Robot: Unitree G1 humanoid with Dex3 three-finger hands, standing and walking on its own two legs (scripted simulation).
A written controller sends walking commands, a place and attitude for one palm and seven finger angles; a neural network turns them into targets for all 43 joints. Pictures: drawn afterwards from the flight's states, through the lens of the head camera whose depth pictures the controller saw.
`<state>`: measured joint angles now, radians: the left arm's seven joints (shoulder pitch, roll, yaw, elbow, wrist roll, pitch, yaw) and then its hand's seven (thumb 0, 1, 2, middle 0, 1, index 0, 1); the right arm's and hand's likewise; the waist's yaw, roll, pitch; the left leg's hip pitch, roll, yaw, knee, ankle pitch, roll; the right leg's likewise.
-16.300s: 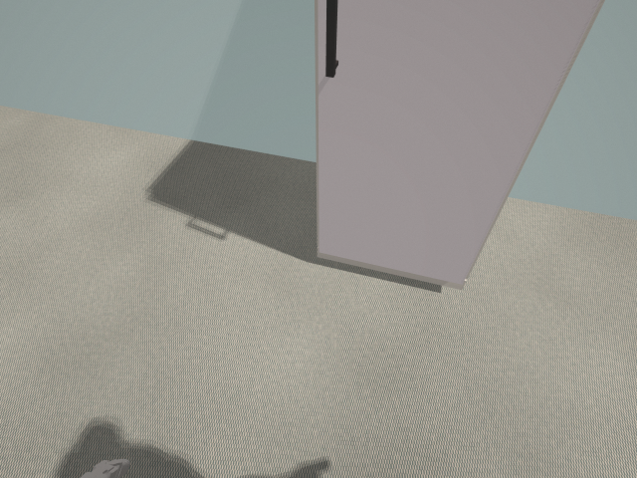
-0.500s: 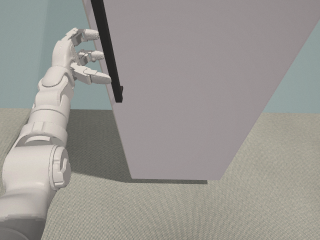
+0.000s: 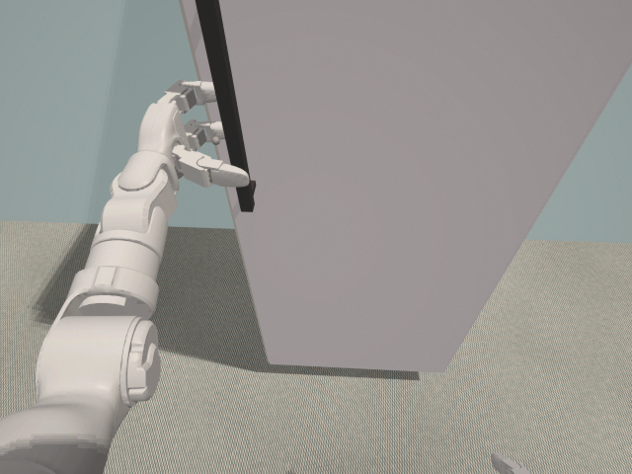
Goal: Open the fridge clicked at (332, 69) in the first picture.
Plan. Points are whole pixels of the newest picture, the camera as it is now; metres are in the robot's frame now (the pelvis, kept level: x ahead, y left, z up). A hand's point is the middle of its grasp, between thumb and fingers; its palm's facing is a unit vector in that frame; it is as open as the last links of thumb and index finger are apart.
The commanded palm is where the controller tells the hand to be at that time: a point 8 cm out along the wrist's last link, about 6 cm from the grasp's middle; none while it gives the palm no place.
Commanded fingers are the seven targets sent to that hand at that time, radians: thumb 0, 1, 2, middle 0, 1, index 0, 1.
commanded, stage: slide the fingers in behind the handle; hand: left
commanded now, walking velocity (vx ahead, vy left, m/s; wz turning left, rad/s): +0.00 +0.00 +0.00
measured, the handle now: (233, 110) +0.52 +0.12 +0.21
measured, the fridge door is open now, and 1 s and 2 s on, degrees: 0 0 0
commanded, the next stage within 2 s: grip the handle and tug to test in 1.10 s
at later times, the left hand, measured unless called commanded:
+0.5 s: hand (245, 137) +0.47 +0.10 +0.20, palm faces -0.05 -1.00 -0.01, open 14.0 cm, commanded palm +0.44 +0.16 +0.21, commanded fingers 0.00 -0.50 0.30 -0.30 -1.20 -0.30 -1.20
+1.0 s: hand (244, 136) +0.47 +0.10 +0.21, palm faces -0.03 -1.00 +0.00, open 14.1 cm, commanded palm +0.44 +0.16 +0.21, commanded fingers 0.00 -0.50 0.30 -0.30 -1.20 -0.30 -1.20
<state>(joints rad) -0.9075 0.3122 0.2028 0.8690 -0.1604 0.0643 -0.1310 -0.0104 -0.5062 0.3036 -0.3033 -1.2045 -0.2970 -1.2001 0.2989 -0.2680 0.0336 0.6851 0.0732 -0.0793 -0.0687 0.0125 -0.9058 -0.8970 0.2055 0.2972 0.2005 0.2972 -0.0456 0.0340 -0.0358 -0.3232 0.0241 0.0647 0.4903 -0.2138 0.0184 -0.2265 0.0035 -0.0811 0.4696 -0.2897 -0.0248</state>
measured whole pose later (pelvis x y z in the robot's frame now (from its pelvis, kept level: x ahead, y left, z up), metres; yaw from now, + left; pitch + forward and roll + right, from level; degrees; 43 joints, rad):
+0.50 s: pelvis +0.01 -0.01 +0.00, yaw -1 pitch +3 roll +0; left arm -0.88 0.26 0.19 0.81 -0.15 0.06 -0.07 -0.01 -0.51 0.30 -0.30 -1.20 -0.30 -1.20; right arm 0.33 -0.26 0.02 0.70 0.06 -0.05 -0.06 0.01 -0.91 -0.90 0.20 0.30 0.20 0.30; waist -0.05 0.04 -0.03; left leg -0.30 0.03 0.07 0.47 -0.21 0.01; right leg -0.21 0.01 -0.07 0.46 -0.29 -0.04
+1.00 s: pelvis +0.00 -0.01 +0.00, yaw +0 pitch +2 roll +0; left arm -0.92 0.26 0.19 0.87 -0.15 0.06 -0.06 -0.01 -0.51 0.30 -0.30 -1.20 -0.29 -1.20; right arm 0.29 -0.26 0.03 0.69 0.06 -0.05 -0.07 0.01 -0.91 -0.90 0.20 0.30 0.20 0.30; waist -0.05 0.03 -0.03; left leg -0.30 0.03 0.06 0.46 -0.20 0.01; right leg -0.21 0.01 -0.08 0.45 -0.29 -0.04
